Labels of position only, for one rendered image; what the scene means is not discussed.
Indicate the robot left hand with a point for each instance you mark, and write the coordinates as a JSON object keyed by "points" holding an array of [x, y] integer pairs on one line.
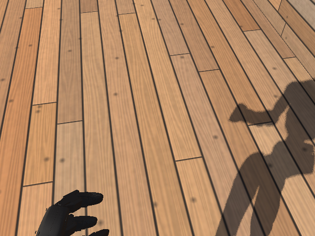
{"points": [[58, 222]]}

